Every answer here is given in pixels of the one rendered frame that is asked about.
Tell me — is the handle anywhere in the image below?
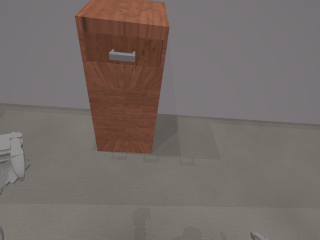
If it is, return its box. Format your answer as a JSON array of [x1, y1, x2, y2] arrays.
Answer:
[[109, 49, 136, 62]]

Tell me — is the left robot hand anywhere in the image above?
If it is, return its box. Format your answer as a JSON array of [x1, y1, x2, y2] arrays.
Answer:
[[0, 132, 31, 195]]

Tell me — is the drawer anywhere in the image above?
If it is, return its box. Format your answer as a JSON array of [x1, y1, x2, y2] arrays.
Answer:
[[83, 31, 162, 68]]

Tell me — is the cabinet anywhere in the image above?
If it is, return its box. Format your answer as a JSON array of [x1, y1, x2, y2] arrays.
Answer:
[[75, 0, 170, 154]]

